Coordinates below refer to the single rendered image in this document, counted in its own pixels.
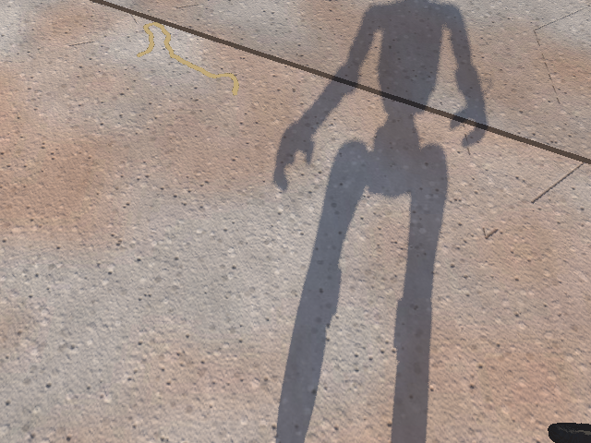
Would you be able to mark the robot right hand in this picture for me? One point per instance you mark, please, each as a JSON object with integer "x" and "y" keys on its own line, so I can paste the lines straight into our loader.
{"x": 570, "y": 433}

